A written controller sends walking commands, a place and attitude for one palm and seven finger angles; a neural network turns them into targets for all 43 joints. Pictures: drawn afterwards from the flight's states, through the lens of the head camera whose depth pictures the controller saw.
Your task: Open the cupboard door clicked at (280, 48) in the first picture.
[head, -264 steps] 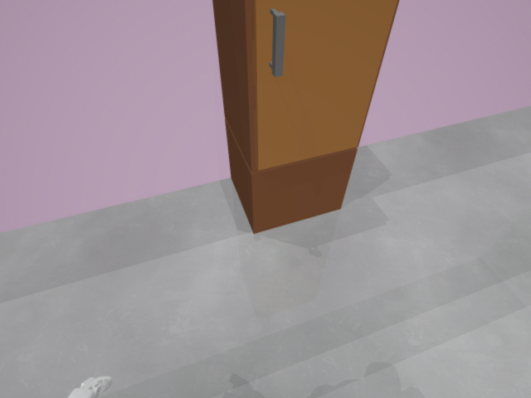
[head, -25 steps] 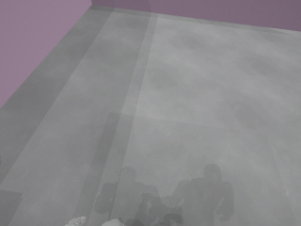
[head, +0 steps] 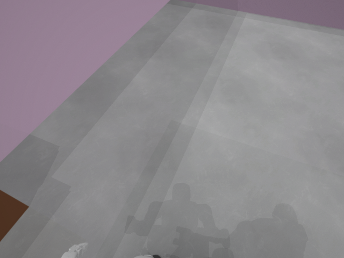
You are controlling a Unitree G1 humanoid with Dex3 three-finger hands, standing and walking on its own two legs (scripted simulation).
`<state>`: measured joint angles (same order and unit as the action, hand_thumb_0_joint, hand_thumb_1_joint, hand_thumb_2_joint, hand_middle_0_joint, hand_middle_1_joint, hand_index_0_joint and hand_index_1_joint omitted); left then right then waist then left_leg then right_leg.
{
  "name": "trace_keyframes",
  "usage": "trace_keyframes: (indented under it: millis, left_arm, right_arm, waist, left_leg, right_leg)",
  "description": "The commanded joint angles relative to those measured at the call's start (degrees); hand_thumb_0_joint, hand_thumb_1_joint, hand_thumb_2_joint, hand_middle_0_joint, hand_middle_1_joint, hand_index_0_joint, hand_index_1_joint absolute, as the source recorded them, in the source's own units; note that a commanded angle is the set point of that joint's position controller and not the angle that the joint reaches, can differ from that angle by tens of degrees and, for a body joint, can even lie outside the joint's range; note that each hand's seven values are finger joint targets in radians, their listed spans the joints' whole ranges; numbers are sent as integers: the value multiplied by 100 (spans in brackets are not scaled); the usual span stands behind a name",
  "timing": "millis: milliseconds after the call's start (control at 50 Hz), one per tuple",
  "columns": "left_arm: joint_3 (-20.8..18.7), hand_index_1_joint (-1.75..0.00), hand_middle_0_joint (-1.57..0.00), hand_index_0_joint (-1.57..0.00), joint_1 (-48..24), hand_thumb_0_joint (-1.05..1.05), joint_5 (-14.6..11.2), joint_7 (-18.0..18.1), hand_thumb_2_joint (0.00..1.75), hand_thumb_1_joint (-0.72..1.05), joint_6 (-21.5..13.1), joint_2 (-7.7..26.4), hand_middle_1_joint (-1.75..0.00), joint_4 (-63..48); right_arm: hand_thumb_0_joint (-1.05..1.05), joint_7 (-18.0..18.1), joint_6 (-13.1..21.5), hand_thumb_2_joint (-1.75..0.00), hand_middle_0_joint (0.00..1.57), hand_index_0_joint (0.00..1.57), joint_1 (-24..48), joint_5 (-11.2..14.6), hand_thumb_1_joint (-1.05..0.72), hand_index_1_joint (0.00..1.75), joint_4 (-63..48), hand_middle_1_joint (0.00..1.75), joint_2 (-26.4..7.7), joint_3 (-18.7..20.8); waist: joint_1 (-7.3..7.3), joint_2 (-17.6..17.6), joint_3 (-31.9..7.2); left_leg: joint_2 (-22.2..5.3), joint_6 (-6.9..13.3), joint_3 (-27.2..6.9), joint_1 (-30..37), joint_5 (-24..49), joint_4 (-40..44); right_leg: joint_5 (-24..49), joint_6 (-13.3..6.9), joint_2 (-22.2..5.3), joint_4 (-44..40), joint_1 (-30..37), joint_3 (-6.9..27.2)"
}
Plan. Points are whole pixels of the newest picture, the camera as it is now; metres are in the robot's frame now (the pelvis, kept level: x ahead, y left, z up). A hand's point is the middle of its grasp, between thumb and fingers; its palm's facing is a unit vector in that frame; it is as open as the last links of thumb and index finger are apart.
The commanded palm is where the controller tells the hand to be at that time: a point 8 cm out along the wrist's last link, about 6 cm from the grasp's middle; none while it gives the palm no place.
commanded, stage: turn to face it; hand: left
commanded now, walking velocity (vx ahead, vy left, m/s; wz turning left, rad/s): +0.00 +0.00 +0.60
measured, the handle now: out of the picture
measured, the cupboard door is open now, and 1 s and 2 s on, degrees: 0 0 0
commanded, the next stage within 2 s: take the last steps up to it in 1.90 s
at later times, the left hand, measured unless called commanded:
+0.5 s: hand out of the picture -0.07 +0.22 -0.19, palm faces +0.38 -0.90 -0.23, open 7.4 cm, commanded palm none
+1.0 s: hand out of the picture -0.03 +0.23 -0.14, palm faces +0.56 -0.78 -0.28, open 7.4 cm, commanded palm none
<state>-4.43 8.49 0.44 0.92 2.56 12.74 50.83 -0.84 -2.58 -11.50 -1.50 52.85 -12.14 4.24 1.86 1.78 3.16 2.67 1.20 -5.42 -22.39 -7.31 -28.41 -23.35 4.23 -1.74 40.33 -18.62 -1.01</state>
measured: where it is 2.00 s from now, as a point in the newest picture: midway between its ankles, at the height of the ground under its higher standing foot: outside the picture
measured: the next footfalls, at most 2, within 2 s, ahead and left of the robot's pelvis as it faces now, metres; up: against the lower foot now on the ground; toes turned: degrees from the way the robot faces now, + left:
right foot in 0.04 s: +0.03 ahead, -0.14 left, +0.00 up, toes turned +0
left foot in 0.46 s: -0.02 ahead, +0.12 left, +0.00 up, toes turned +24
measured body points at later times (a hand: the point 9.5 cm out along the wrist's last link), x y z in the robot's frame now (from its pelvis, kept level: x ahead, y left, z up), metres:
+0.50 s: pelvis -0.03 +0.01 -0.01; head +0.00 +0.05 +0.43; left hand -0.09 +0.27 -0.17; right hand +0.16 -0.20 -0.13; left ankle -0.06 +0.11 -0.74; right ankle -0.02 -0.14 -0.72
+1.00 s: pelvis -0.04 -0.02 +0.00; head -0.01 -0.02 +0.44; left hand -0.06 +0.27 -0.12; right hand +0.14 -0.21 -0.16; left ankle -0.06 +0.11 -0.73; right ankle +0.03 -0.12 -0.74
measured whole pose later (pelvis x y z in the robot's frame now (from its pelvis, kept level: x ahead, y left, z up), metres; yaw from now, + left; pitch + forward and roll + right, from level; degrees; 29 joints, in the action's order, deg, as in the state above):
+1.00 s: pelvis -0.04 -0.02 +0.00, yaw +36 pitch +0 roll +0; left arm -3.0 6.1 0.6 1.1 1.3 12.1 47.6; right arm -0.8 -3.5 -13.7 -1.0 53.4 -13.4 4.7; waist 2.4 2.4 3.2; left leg 5.6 -0.1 -9.3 -21.6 -15.2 -34.9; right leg -17.9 2.0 -0.7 30.9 -14.5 -1.0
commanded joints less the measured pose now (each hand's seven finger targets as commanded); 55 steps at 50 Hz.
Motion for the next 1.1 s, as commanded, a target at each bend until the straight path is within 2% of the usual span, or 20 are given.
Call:
trace_keyframes:
  millis: [0,20,60,140,280,380,400,420,440,460,540,600,780,900,920,940,960,980,1000,1080]
  left_arm:
    - [-227,-30,-20,-20,1134,0,83,130,90,90,-251,1136,-30,-236]
    - [-254,-30,-20,-20,840,0,128,147,90,90,-228,1555,-30,-377]
    - [-134,-30,-20,-20,19,0,81,169,90,90,-271,1042,-30,-586]
    - [-9,-30,-20,-20,54,0,81,124,90,90,-350,765,-30,-519]
    - [-98,-30,-20,-20,781,0,136,106,90,90,-271,1115,-30,-248]
    - [-191,-30,-20,-20,770,0,123,64,90,90,-207,1274,-30,-193]
    - [-193,-30,-20,-20,740,0,80,48,90,90,-187,1223,-30,-185]
    - [-177,-30,-20,-20,744,0,26,32,90,90,-167,1069,-30,-272]
    - [-65,-30,-20,-20,517,0,-8,-17,90,90,-170,638,-30,-558]
    - [-25,-30,-20,-20,98,0,41,24,90,90,-98,673,-30,-676]
    - [-102,-30,-20,-20,47,0,46,-19,90,90,-72,721,-30,-384]
    - [-113,-30,-20,-20,266,0,56,-48,90,90,-57,718,-30,-269]
    - [-54,-30,-20,-20,-270,0,15,41,90,90,-74,616,-30,-569]
    - [-59,-30,-20,-20,214,0,-42,85,90,90,-155,647,-30,-546]
    - [-90,-30,-20,-20,455,0,-45,104,90,90,-184,697,-30,-493]
    - [-159,-30,-20,-20,650,0,8,131,90,90,-231,1008,-30,-468]
    - [-249,-30,-20,-20,599,0,109,158,90,90,-254,1526,-30,-537]
    - [-177,-30,-20,-20,434,0,64,166,90,90,-209,1507,-30,-638]
    - [-139,-30,-20,-20,-5,0,60,185,90,90,-206,1231,-30,-715]
    - [7,-30,-20,-20,-221,0,45,110,90,90,-286,836,-30,-681]
  right_arm:
    - [0,29,29,-90,20,20,187,102,-90,30,-600,30,-660,311]
    - [0,39,49,-90,20,20,239,52,-90,30,-751,30,-482,285]
    - [0,-21,-20,-90,20,20,196,-24,-90,30,-594,30,-775,342]
    - [0,-101,-72,-90,20,20,-34,14,-90,30,-357,30,-608,285]
    - [0,-111,-79,-90,20,20,767,49,-90,30,-570,30,-553,153]
    - [0,-74,60,-90,20,20,462,85,-90,30,-563,30,-581,102]
    - [0,-74,95,-90,20,20,234,73,-90,30,-517,30,-728,132]
    - [0,-57,164,-90,20,20,-218,52,-90,30,-415,30,-1124,238]
    - [0,-5,211,-90,20,20,-657,51,-90,30,-364,30,-1811,415]
    - [0,41,162,-90,20,20,-1018,96,-90,30,-168,30,-1921,415]
    - [0,162,192,-90,20,20,115,35,-90,30,-434,30,-1277,210]
    - [0,165,225,-90,20,20,186,51,-90,30,-467,30,-1205,179]
    - [0,139,152,-90,20,20,-192,2,-90,30,-366,30,-1253,267]
    - [0,106,88,-90,20,20,62,19,-90,30,-459,30,-1247,314]
    - [0,98,81,-90,20,20,125,48,-90,30,-498,30,-1149,304]
    - [0,68,72,-90,20,20,64,94,-90,30,-537,30,-882,280]
    - [0,66,79,-90,20,20,-4,111,-90,30,-664,30,-537,233]
    - [0,68,51,-90,20,20,80,22,-90,30,-669,30,-895,310]
    - [0,34,-5,-90,20,20,-7,11,-90,30,-612,30,-925,332]
    - [0,-82,-124,-90,20,20,-260,2,-90,30,-279,30,-708,293]
  waist:
    - [-484,-880,-893]
    - [-462,-2177,-503]
    - [-67,-1238,-137]
    - [18,-1125,-2]
    - [-439,-1302,-82]
    - [-372,-1460,-571]
    - [-239,-1136,-710]
    - [33,-204,-1096]
    - [297,1702,-1218]
    - [437,1288,-1303]
    - [-2,900,-543]
    - [-104,639,-631]
    - [71,609,-586]
    - [-188,739,-744]
    - [-332,543,-827]
    - [-422,-272,-900]
    - [-444,-2039,-752]
    - [-406,-1560,-622]
    - [-172,-1064,-410]
    - [39,-1096,35]
  left_leg:
    - [-213,-124,-724,-1211,-1379,-824]
    - [303,-455,218,-1882,-2410,-2342]
    - [-206,-350,-70,-1412,-1828,-3661]
    - [-352,-563,430,-1330,-1243,-4087]
    - [-483,-612,908,-809,-1709,-2518]
    - [-325,-431,1281,237,-1369,-674]
    - [-331,-370,1192,864,-743,74]
    - [-863,-123,462,2052,513,593]
    - [-2510,661,-1690,2973,3218,599]
    - [-2785,1129,-1592,2781,4087,450]
    - [-1740,765,-771,1511,2083,719]
    - [-1482,676,-658,1483,1702,857]
    - [-1514,931,-1678,1486,1276,828]
    - [-1107,689,-1989,678,1333,450]
    - [-941,506,-1942,214,810,254]
    - [-500,144,-1489,-610,-411,-379]
    - [350,-365,-122,-1583,-2198,-1860]
    - [107,-353,-103,-1314,-2587,-2982]
    - [-56,-345,-185,-1186,-2217,-3534]
    - [-273,-523,287,-1141,-1249,-4424]
  right_leg:
    - [200,-516,-1313,-2775,2138,1186]
    - [225,-1045,-2706,-3023,1558,2510]
    - [600,-1065,-2225,-2869,396,1427]
    - [2454,-880,-1590,-2192,792,105]
    - [2834,-1056,-1950,-1957,1248,-209]
    - [3596,-835,-1971,-1078,1490,-636]
    - [3408,-606,-1868,-553,1207,-848]
    - [2593,-290,-1586,544,300,-1027]
    - [-1186,193,-716,1843,-1557,-1013]
    - [-1568,125,-648,2466,-1659,-343]
    - [-173,120,-666,2761,-1443,37]
    - [181,155,-515,2461,-1230,14]
    - [-148,143,-209,1096,-935,169]
    - [410,-16,133,-708,595,87]
    - [931,-53,33,-1476,1276,115]
    - [758,-265,-725,-2272,2092,759]
    - [633,-921,-2357,-2748,2283,2368]
    - [770,-1274,-2758,-2752,1283,2329]
    - [618,-1309,-2479,-2761,851,1769]
    - [1500,-895,-1562,-2397,555,298]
